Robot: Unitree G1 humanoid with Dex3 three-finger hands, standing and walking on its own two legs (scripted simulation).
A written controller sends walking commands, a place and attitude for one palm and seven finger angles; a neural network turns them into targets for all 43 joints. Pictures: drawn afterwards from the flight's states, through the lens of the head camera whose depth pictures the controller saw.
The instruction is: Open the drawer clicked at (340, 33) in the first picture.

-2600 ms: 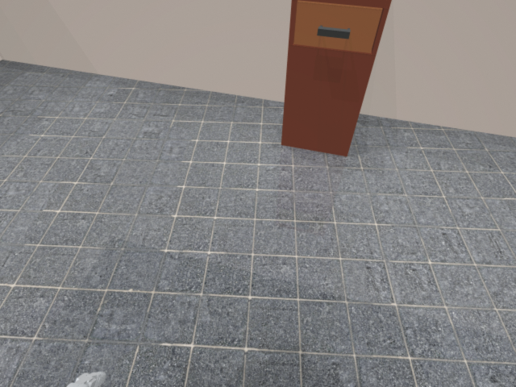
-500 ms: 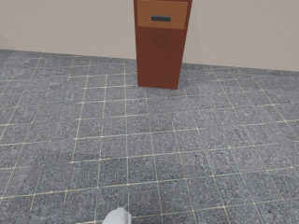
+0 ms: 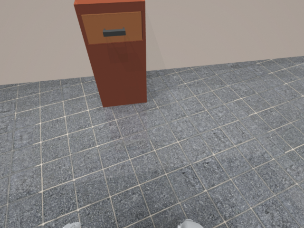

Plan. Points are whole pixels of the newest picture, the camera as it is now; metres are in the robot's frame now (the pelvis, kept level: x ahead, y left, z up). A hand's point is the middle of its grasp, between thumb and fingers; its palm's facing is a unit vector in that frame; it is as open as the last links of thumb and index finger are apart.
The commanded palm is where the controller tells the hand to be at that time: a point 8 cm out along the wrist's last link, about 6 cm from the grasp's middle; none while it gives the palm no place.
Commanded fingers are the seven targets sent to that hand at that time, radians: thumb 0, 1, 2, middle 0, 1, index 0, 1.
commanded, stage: walk to a spot facing it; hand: left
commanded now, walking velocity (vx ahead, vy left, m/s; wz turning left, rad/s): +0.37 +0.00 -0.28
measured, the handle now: (114, 31) +1.19 +0.28 -0.07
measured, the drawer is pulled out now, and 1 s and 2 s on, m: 0.00 0.00 0.00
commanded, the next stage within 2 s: turn to face it in 0.78 s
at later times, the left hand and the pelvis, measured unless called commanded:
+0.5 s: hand (95, 207) +0.22 +0.20 -0.20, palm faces -0.03 -0.99 -0.15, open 7.3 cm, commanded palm none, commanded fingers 0.00 0.90 0.90 -0.20 -0.30 -0.20 -0.30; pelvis +0.23 +0.02 -0.02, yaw -6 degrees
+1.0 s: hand (134, 118) +0.59 +0.11 -0.19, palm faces -0.32 -0.93 -0.20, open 7.4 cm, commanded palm none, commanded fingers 0.00 0.90 0.90 -0.20 -0.30 -0.20 -0.30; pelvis +0.43 -0.03 -0.03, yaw -18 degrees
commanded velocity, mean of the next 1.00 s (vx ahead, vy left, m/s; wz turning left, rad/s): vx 0.23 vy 0.00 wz -0.21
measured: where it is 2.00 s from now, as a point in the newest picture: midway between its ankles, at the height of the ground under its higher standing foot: (159, 188)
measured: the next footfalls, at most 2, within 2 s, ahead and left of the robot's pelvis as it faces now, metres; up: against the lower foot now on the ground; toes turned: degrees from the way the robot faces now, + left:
right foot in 0.10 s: +0.16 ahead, -0.14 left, +0.00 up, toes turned -10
left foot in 0.46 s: +0.35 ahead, +0.11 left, +0.00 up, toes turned +5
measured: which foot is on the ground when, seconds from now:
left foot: down 0.00-0.10, up 0.12-0.44, down 0.46-0.98, up 1.00-1.00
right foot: up 0.00-0.08, down 0.10-0.48, up 0.50-0.96, down 0.98-1.00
